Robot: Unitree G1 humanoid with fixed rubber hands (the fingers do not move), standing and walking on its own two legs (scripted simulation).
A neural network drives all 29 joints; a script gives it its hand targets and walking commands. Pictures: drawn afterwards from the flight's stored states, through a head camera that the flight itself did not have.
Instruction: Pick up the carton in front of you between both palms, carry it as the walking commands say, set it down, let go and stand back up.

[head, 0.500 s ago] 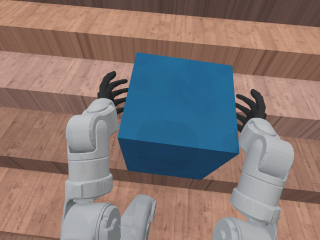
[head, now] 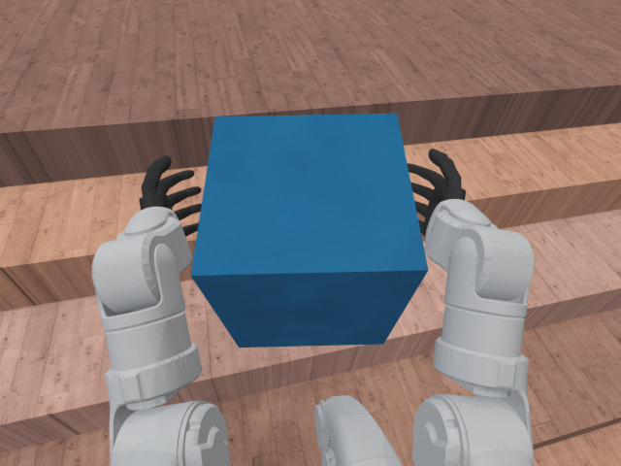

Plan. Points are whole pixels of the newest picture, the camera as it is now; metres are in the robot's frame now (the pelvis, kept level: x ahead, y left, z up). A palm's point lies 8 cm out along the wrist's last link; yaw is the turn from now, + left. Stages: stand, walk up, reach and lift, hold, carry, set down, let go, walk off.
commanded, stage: carry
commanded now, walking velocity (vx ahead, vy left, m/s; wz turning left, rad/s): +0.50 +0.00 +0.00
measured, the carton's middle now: (309, 243) +0.38 -0.04 +0.10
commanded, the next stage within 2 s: none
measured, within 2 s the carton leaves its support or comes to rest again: neither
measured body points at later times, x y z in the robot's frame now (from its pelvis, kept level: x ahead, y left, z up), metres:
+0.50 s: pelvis +0.27 -0.06 +0.16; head +0.31 -0.05 +0.61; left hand +0.63 +0.13 +0.31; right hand +0.65 -0.18 +0.29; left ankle +0.32 +0.04 -0.47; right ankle +0.32 -0.14 -0.57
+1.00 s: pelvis +0.36 -0.03 +0.18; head +0.37 -0.04 +0.63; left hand +0.70 +0.13 +0.29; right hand +0.73 -0.18 +0.29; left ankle +0.32 +0.08 -0.35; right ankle +0.31 -0.14 -0.57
